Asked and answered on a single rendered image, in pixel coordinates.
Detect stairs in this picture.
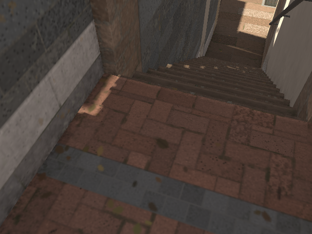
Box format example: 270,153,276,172
133,57,297,117

